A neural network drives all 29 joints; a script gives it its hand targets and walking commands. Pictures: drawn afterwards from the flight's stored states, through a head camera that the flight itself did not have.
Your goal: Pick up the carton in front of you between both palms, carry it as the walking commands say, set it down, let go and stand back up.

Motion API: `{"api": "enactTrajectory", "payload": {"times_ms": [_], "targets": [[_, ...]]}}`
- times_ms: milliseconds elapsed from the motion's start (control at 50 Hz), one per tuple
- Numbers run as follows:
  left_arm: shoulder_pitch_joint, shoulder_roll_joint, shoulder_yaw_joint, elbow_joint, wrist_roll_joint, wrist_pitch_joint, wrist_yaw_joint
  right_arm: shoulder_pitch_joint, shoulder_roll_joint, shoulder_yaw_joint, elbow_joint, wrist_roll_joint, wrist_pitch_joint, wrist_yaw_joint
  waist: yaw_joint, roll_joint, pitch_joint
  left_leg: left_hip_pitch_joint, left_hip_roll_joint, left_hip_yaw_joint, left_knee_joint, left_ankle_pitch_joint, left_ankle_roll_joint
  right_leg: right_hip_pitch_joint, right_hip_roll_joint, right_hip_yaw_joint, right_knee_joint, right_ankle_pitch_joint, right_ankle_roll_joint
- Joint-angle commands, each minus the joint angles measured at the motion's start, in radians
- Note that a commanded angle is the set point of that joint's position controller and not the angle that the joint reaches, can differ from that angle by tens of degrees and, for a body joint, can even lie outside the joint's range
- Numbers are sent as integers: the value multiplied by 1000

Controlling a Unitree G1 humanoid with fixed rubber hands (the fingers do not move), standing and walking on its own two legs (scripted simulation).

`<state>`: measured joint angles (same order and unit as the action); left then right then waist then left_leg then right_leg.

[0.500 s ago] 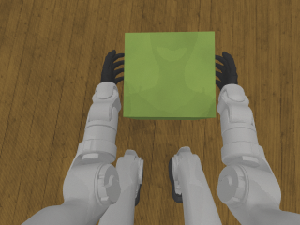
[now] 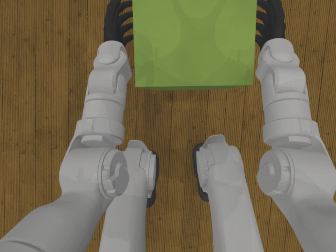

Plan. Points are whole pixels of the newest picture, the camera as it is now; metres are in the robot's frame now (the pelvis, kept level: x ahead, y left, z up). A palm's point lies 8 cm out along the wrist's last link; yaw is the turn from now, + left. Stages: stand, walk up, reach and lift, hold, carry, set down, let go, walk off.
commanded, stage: set down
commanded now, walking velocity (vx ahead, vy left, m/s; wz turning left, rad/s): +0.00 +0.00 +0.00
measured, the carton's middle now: (190, 44) +0.53 -0.07 -0.21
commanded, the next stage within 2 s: none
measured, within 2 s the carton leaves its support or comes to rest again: rests again in 0.70 s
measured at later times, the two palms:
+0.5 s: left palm (131, 39) +0.56 +0.07 -0.22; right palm (255, 43) +0.52 -0.22 -0.23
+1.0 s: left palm (131, 48) +0.54 +0.08 -0.24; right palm (256, 50) +0.50 -0.22 -0.24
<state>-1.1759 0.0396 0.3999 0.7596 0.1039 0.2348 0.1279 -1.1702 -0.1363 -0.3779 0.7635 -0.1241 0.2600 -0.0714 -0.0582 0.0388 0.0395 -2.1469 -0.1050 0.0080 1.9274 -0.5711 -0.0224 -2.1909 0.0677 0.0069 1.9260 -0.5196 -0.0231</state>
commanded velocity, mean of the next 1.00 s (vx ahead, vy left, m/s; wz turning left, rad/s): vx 0.00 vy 0.00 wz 0.00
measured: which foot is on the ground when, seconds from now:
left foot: down 0.00-1.00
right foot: down 0.00-1.00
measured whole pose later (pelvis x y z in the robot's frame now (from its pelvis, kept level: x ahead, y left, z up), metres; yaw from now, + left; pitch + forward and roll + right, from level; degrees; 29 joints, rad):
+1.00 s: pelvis -0.01 +0.01 -0.08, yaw +0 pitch +35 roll +0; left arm -1.43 0.14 0.33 1.00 0.07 0.18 0.12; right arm -1.39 -0.30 -0.33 1.01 -0.06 0.24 0.03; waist -0.08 0.05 0.35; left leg -2.23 -0.13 0.02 2.23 -0.61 -0.01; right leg -2.25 0.04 -0.02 2.21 -0.57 -0.01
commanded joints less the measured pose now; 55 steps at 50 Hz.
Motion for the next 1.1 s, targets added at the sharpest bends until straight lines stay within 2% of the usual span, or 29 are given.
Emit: {"api": "enactTrajectory", "payload": {"times_ms": [0, 20, 40, 60, 100, 120, 140, 160, 180, 240, 280, 300, 380, 400, 440, 500, 520, 540, 560, 580, 600, 680, 720, 760, 900, 920, 960, 1040, 1080], "targets": [[-660, -883, -432, 55, -95, -21, -208, -702, 766, 444, -43, 126, -41, 254, -51, -4, -1044, 357, -80, 22, -26, 249, 20, 672, 52, 10, -89, 356, 39], [-723, -824, -479, 33, -98, -26, -197, -671, 766, 396, 15, 100, -35, 250, -131, -31, -1050, 421, -83, 9, -28, 194, 8, 634, 48, -22, -64, 299, 62], [-661, -851, -447, 53, -73, -22, -199, -732, 734, 431, -21, 114, -39, 256, -52, 22, -1026, 379, -84, 36, -2, 225, 21, 611, 44, -12, -59, 308, 44], [-696, -780, -470, -13, -110, -27, -201, -653, 759, 398, 26, 103, -29, 262, -87, -38, -1092, 411, -74, 14, 4, 234, 15, 634, 41, -26, -24, 315, 46], [-721, -792, -472, 44, -84, -31, -188, -699, 695, 408, 3, 129, -56, 266, -96, 78, -1026, 372, -75, 45, 46, 197, -1, 582, 49, 6, -20, 279, 31], [-753, -803, -476, 13, -127, -42, -183, -687, 728, 395, 76, 153, -33, 273, -102, 30, -1027, 439, -69, 21, 14, 216, 5, 575, 32, -43, -3, 305, 45], [-778, -815, -497, 28, -115, -32, -187, -718, 748, 414, 4, 176, -44, 283, -62, 92, -1069, 433, -82, 38, 56, 244, 9, 593, 50, 19, -3, 305, 22], [-814, -783, -494, 9, -156, -35, -185, -761, 750, 405, -39, 179, -37, 288, -117, 25, -1088, 435, -76, 25, 65, 221, 10, 633, 43, -17, 28, 308, 37], [-839, -743, -516, -59, -145, -50, -174, -748, 781, 439, 11, 203, -25, 292, -45, 10, -1163, 522, -77, 38, 87, 337, 12, 616, 41, -10, 43, 374, 54], [-948, -799, -611, -181, -245, -61, -177, -814, 767, 510, -94, 271, -39, 295, -130, -18, -1321, 528, -71, 7, 121, 382, 21, 684, 27, -26, 84, 482, 37], [-896, -798, -578, -65, -243, -53, -170, -850, 766, 501, -113, 279, -49, 283, -125, -33, -1242, 478, -82, 27, 124, 360, 27, 694, 35, -30, 91, 489, 37], [-797, -835, -557, -20, -224, -48, -173, -821, 732, 499, -94, 277, -50, 280, -47, 42, -1166, 450, -90, 46, 102, 350, 18, 674, 44, -17, 71, 435, 31], [-596, -924, -488, 188, -153, -25, -196, -823, 728, 501, -110, 251, -77, 297, -79, -18, -991, 317, -83, 11, 112, 324, 29, 648, 40, -10, 99, 480, 42], [-537, -948, -456, 191, -107, -22, -201, -776, 714, 457, -74, 238, -73, 308, 0, 92, -946, 357, -93, 17, 96, 364, 30, 554, 27, -1, 99, 453, 34], [-490, -909, -432, 222, -67, -23, -222, -741, 767, 444, -11, 233, -65, 316, 0, 1, -877, 334, -76, 5, 102, 336, 30, 505, 36, -4, 67, 403, 51], [-696, -916, -524, 114, -180, -49, -237, -659, 786, 423, 2, 187, -66, 309, -163, -2, -922, 285, -83, -16, 136, 347, 25, 537, 34, -18, 97, 494, 25], [-741, -901, -515, 56, -178, -70, -231, -652, 823, 440, 40, 219, -68, 302, -117, -4, -969, 320, -83, 10, 163, 375, 23, 540, 42, 1, 97, 517, 29], [-772, -886, -519, 41, -203, -73, -230, -672, 763, 435, 44, 188, -72, 289, -173, -17, -930, 235, -96, 10, 154, 315, 15, 599, 31, -7, 95, 497, 21], [-747, -861, -553, 2, -186, -75, -221, -748, 763, 451, -40, 249, -90, 288, -88, 41, -1004, 304, -97, 3, 145, 376, 28, 592, 40, 8, 117, 494, 9], [-720, -886, -558, 105, -212, -62, -214, -778, 694, 468, -46, 230, -95, 286, -182, 60, -948, 317, -77, -11, 162, 341, 12, 554, 22, -17, 124, 447, 18], [-711, -870, -504, 106, -180, -59, -217, -775, 676, 458, 9, 231, -93, 285, -109, 95, -852, 301, -86, 8, 147, 317, 16, 514, 22, 7, 99, 390, 7], [-703, -790, -444, 154, -134, -58, -191, -795, 646, 433, 9, 211, -89, 300, -63, 97, -759, 312, -80, -3, 126, 244, 34, 387, 31, 6, 102, 269, -4], [-740, -804, -463, 205, -163, -58, -196, -836, 645, 393, 66, 189, -81, 310, -128, 15, -703, 318, -80, -43, 115, 224, 54, 385, 7, -9, 111, 261, 1], [-733, -741, -421, 204, -155, -53, -206, -819, 641, 374, 86, 184, -75, 316, -114, -38, -651, 306, -74, -28, 137, 187, 54, 331, 8, -11, 112, 213, 6], [-689, -679, -375, 197, -102, -61, -223, -719, 595, 312, 113, 155, -81, 328, -51, 91, -593, 274, -62, -5, 142, 183, 33, 303, 22, -5, 135, 203, -5], [-699, -687, -332, 244, -54, -66, -235, -785, 607, 303, 170, 146, -85, 328, -48, 5, -552, 246, -56, -9, 152, 179, 54, 302, 36, 1, 113, 204, 11], [-659, -687, -364, 268, -91, -55, -249, -690, 572, 268, 150, 97, -75, 325, -119, 32, -535, 207, -61, -20, 152, 182, 44, 341, 17, 9, 120, 244, -4], [-560, -656, -292, 298, -32, -59, -248, -700, 539, 277, 170, 116, -76, 326, -14, 55, -490, 233, -61, 1, 131, 217, 51, 299, 25, 16, 92, 213, 2], [-587, -607, -259, 364, -14, -50, -244, -625, 507, 221, 235, 72, -68, 327, -52, 49, -445, 163, -55, 5, 152, 121, 45, 292, 19, 27, 88, 149, 2]]}}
